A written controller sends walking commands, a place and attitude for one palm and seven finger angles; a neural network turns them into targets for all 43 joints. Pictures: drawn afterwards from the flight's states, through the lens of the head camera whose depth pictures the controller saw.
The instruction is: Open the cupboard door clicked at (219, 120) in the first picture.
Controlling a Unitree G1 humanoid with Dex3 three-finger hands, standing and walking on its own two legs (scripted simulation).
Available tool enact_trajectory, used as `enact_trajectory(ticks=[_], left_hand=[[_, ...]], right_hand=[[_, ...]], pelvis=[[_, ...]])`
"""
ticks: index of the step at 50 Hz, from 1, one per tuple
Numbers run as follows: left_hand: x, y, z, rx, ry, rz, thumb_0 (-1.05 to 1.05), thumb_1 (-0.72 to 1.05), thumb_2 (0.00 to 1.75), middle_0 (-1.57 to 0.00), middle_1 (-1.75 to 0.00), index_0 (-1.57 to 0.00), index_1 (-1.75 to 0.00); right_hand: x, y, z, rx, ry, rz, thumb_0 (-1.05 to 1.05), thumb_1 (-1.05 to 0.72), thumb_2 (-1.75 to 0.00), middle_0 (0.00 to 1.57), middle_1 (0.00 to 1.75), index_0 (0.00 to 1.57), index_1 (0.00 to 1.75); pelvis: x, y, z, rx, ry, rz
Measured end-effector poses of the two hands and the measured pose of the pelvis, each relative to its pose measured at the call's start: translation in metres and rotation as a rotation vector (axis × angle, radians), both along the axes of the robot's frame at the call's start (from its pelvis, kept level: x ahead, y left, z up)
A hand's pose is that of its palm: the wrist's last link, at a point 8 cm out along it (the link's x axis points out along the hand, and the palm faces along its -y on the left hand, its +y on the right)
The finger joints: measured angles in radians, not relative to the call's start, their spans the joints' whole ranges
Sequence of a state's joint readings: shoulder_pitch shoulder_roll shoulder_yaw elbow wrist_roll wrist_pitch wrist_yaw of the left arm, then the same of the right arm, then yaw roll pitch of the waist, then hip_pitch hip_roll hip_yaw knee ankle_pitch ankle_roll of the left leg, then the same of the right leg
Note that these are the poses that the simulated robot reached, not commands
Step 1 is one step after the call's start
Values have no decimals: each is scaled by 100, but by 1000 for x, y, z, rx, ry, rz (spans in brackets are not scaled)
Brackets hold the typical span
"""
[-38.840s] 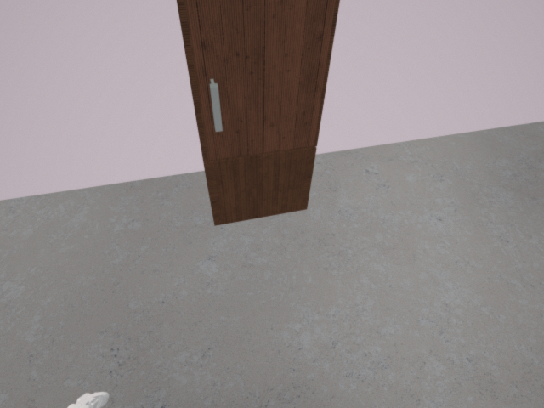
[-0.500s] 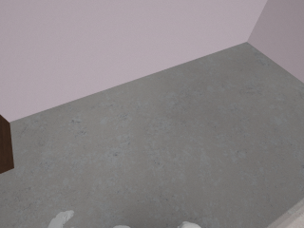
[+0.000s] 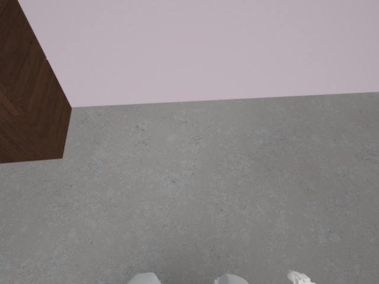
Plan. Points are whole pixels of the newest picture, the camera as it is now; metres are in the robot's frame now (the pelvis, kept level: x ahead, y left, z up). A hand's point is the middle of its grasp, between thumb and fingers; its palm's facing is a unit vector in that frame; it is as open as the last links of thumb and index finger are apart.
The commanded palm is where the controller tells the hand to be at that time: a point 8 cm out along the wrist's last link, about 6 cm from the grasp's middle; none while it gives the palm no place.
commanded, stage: turn to face it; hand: left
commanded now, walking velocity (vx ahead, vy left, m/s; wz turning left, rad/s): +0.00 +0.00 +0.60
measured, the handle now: out of the picture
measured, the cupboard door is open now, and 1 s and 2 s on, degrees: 39 39 39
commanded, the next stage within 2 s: take the last steps up to it in 1.28 s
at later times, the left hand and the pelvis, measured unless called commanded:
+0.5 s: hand out of the picture +0.04 +0.15 -0.14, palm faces +0.30 -0.92 -0.25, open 7.4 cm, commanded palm none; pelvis +0.01 -0.06 +0.02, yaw +18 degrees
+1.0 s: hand out of the picture -0.01 +0.19 -0.14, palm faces +0.57 -0.77 -0.28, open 7.4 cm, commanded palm none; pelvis +0.02 -0.06 +0.01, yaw +35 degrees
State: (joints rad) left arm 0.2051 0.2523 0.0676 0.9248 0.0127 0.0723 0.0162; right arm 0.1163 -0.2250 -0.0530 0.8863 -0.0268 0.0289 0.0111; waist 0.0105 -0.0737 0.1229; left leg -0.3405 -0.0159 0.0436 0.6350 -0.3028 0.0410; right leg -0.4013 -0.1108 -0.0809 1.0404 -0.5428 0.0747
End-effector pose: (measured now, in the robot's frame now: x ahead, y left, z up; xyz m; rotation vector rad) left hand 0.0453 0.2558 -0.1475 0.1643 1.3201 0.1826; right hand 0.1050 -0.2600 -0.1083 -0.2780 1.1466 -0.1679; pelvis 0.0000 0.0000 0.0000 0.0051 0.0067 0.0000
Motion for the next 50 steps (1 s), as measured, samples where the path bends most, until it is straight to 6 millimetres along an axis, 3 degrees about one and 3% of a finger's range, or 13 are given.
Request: enact_trajectory(ticks=[7,14,17,22,29,33,36,43,50], left_hand=[[13,9,25,42,-90,58,1,90,89,-20,-30,-19,-30],[26,-12,41,96,-188,93,1,90,89,-20,-30,-19,-30],[16,-26,43,117,-203,117,0,90,89,-20,-30,-19,-30],[-12,-49,46,84,-160,193,0,90,89,-21,-30,-20,-30],[-58,-64,26,9,-103,323,0,90,89,-21,-30,-20,-30],[-93,-54,2,-18,-58,413,0,90,89,-21,-30,-20,-30],[-111,-44,-2,-7,-11,459,1,90,89,-21,-30,-20,-30],[-110,-25,23,57,-71,524,1,91,89,-20,-30,-19,-30],[-90,-31,41,120,-144,550,1,91,89,-20,-30,-19,-30]], right_hand=[[-1,5,2,18,53,62,1,-91,-90,21,30,20,30],[-1,-18,-17,61,102,90,1,-91,-90,21,30,20,30],[7,-32,-27,69,113,106,1,-91,-90,21,30,20,30],[28,-39,-17,61,126,161,1,-91,-90,20,30,20,30],[71,-13,-4,29,104,298,1,-91,-90,20,30,20,30],[100,17,-5,4,31,393,1,-91,-90,20,30,20,30],[110,34,0,-2,-2,448,1,-91,-90,20,30,20,30],[108,48,5,2,38,522,1,-91,-90,21,30,20,30],[110,33,-8,32,102,554,1,-91,-90,21,30,20,30]], pelvis=[[-1,-9,13,-19,10,80],[3,-39,7,-11,12,165],[3,-50,3,-3,3,205],[8,-55,13,17,-9,281],[12,-51,13,26,-5,376],[10,-37,-2,9,-4,433],[8,-35,-2,7,-7,458],[9,-39,13,-22,-3,536],[20,-59,13,-18,0,610]])
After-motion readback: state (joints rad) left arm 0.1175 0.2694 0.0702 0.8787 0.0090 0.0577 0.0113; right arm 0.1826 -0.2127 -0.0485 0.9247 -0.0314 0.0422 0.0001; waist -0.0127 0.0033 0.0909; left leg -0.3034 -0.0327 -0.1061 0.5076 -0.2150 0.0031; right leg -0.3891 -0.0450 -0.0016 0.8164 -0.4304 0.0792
